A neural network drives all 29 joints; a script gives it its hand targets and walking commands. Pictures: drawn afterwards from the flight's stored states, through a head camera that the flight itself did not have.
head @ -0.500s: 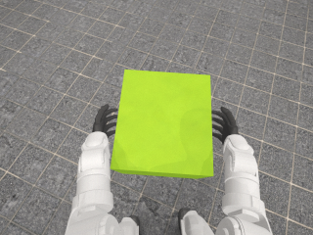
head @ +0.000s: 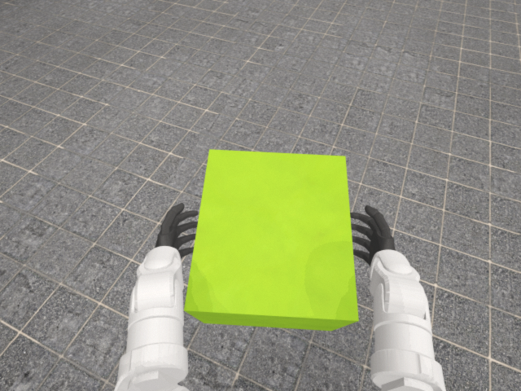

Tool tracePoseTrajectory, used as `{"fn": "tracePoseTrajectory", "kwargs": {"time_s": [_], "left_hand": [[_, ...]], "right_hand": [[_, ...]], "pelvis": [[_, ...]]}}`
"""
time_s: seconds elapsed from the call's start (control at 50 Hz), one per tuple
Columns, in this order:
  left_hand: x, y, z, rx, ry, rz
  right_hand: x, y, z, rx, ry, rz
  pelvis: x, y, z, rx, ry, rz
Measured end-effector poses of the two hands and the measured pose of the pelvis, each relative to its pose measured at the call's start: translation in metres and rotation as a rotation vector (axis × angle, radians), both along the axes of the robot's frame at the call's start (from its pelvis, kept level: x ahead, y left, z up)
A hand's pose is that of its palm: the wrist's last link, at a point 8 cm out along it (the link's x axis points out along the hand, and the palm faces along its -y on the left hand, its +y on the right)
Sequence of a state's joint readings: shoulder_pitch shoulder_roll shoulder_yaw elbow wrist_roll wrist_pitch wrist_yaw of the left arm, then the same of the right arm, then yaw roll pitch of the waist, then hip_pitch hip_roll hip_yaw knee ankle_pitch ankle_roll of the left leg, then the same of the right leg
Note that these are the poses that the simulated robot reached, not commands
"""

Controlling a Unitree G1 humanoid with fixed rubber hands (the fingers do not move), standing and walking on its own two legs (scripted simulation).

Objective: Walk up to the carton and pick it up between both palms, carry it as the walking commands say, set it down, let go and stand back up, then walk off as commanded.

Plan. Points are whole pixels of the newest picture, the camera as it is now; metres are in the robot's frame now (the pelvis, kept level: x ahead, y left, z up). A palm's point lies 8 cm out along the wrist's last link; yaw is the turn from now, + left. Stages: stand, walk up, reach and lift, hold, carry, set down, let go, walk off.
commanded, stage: reach and lift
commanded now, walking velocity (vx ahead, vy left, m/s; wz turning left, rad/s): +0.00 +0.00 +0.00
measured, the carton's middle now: (272, 242) +0.37 -0.02 -0.06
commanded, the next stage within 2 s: hold in 1.38 s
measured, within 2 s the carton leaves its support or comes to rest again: neither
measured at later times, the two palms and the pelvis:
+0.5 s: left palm (158, 247) +0.31 +0.15 +0.05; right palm (388, 247) +0.30 -0.18 +0.06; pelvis +0.02 +0.00 +0.01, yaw +0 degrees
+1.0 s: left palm (148, 253) +0.30 +0.17 +0.05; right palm (378, 239) +0.31 -0.17 +0.06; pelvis +0.02 +0.00 +0.01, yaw +0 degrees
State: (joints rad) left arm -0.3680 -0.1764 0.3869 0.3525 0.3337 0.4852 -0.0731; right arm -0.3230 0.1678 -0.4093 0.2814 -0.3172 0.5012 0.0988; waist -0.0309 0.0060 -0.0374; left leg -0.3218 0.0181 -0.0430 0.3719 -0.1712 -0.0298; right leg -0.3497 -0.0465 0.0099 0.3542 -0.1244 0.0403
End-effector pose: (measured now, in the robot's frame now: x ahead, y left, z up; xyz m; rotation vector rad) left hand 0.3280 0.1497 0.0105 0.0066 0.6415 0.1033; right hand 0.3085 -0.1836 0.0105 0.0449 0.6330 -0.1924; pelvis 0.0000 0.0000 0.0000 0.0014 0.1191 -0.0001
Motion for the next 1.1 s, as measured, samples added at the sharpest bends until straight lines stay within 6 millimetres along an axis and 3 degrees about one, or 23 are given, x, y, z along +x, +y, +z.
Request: {"fn": "tracePoseTrajectory", "kwargs": {"time_s": [0.22, 0.4, 0.6, 0.9, 1.1], "left_hand": [[-0.007, 0.004, 0.028, 0.007, -0.016, 0.001], [-0.011, 0.003, 0.041, 0.029, -0.013, -0.012], [-0.019, 0.006, 0.040, 0.047, 0.015, 0.005], [-0.024, 0.017, 0.039, 0.034, 0.018, 0.047], [-0.024, 0.015, 0.042, 0.040, 0.017, 0.028]], "right_hand": [[0.001, 0.004, 0.032, -0.011, -0.027, 0.010], [-0.007, 0.004, 0.046, -0.016, -0.032, 0.014], [-0.011, 0.007, 0.045, -0.016, -0.010, 0.025], [0.002, 0.018, 0.048, -0.024, -0.018, 0.061], [-0.004, 0.016, 0.047, -0.024, -0.015, 0.054]], "pelvis": [[0.010, 0.002, 0.006, -0.002, -0.112, 0.008], [0.017, 0.002, 0.008, -0.002, -0.170, 0.009], [0.015, 0.002, 0.007, -0.001, -0.196, 0.006], [0.016, 0.000, 0.008, -0.002, -0.195, 0.008], [0.019, 0.002, 0.008, -0.002, -0.201, 0.006]]}}
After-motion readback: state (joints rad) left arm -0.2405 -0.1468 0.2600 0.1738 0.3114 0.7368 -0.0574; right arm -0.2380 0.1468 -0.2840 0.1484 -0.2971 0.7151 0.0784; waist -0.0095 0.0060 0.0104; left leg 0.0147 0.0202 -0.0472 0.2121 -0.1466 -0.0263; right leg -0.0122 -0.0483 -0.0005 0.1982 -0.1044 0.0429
